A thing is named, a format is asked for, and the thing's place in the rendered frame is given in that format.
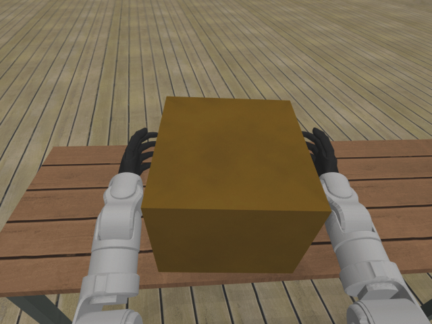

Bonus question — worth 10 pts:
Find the right robot forearm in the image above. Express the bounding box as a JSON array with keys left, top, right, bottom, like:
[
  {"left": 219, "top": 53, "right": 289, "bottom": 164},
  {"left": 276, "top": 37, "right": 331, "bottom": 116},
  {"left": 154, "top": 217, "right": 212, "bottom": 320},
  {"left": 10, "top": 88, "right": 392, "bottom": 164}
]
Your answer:
[{"left": 319, "top": 172, "right": 431, "bottom": 324}]

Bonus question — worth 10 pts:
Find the robot left upper arm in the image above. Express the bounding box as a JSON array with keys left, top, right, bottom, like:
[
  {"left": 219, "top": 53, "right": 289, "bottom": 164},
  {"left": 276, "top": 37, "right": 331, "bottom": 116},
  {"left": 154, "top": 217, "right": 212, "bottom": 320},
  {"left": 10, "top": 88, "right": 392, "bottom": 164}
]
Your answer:
[{"left": 76, "top": 309, "right": 143, "bottom": 324}]

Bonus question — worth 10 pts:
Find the left robot forearm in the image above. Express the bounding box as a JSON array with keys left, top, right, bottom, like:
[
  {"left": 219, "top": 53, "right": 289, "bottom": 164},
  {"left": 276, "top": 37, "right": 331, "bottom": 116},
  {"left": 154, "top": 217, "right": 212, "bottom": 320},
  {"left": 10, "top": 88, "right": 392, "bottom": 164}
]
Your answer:
[{"left": 72, "top": 172, "right": 143, "bottom": 324}]

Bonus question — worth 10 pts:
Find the left robot hand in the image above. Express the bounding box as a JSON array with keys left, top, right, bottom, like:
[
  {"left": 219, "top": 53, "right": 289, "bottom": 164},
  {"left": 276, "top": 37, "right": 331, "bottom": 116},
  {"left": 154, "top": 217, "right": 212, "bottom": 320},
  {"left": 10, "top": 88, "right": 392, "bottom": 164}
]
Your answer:
[{"left": 118, "top": 128, "right": 158, "bottom": 176}]

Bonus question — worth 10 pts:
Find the robot right upper arm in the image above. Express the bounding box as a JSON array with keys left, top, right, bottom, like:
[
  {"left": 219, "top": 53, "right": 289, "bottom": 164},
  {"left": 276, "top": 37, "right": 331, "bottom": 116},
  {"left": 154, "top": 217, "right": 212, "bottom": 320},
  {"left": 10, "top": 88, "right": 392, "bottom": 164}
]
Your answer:
[{"left": 346, "top": 298, "right": 428, "bottom": 324}]

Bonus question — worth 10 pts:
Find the right robot hand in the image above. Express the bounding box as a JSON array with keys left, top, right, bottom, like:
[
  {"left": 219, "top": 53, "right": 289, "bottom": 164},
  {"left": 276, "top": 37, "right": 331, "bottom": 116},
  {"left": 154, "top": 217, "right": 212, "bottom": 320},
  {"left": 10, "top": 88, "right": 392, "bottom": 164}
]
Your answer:
[{"left": 302, "top": 128, "right": 339, "bottom": 177}]

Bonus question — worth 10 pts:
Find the table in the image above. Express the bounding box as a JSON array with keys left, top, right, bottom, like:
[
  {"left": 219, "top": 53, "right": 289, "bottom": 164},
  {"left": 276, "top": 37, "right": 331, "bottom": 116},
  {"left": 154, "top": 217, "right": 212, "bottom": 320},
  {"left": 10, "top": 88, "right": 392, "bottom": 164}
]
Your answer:
[{"left": 0, "top": 139, "right": 432, "bottom": 324}]

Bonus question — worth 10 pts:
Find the carton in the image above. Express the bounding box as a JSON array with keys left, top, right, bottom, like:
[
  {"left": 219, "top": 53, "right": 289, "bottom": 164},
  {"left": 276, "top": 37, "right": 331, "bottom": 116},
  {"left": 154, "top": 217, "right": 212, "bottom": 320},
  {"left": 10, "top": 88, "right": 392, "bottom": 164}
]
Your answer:
[{"left": 141, "top": 97, "right": 331, "bottom": 273}]

